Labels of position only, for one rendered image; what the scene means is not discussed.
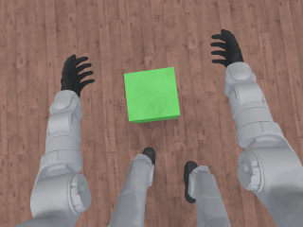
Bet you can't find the robot right upper arm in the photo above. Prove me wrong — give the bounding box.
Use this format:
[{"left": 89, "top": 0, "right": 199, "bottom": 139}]
[{"left": 237, "top": 147, "right": 303, "bottom": 227}]

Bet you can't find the left robot thigh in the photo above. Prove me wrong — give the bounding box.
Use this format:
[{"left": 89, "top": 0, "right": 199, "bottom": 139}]
[{"left": 108, "top": 159, "right": 154, "bottom": 227}]

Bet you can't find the robot left upper arm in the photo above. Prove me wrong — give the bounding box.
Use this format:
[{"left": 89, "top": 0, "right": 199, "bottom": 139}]
[{"left": 14, "top": 171, "right": 92, "bottom": 227}]

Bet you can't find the robot left hand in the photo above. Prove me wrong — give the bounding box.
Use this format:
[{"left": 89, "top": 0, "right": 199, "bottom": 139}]
[{"left": 61, "top": 54, "right": 95, "bottom": 97}]

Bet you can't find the robot left forearm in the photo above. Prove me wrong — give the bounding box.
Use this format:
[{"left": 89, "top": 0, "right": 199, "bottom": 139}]
[{"left": 30, "top": 90, "right": 83, "bottom": 216}]

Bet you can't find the carton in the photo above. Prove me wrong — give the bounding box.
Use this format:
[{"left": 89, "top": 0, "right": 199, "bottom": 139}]
[{"left": 124, "top": 67, "right": 180, "bottom": 123}]

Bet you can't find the robot right hand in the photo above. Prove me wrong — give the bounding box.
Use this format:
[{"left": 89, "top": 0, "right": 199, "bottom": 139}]
[{"left": 210, "top": 29, "right": 244, "bottom": 67}]

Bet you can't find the robot left foot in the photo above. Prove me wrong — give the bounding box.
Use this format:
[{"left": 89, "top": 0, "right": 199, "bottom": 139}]
[{"left": 142, "top": 147, "right": 156, "bottom": 166}]

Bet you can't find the robot right forearm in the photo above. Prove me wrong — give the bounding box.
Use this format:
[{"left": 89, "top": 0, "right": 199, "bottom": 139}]
[{"left": 223, "top": 61, "right": 303, "bottom": 171}]

